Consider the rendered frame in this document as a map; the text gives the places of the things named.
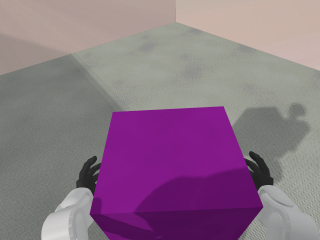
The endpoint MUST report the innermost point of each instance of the left robot hand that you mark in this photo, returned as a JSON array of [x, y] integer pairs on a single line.
[[87, 178]]

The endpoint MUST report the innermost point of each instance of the carton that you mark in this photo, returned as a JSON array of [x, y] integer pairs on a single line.
[[173, 174]]

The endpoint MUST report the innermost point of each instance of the left robot forearm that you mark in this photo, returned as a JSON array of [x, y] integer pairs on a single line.
[[71, 219]]

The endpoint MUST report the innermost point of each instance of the right robot hand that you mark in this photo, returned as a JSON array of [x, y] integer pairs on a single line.
[[261, 173]]

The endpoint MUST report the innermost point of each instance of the right robot forearm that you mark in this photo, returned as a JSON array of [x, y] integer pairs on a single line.
[[282, 218]]

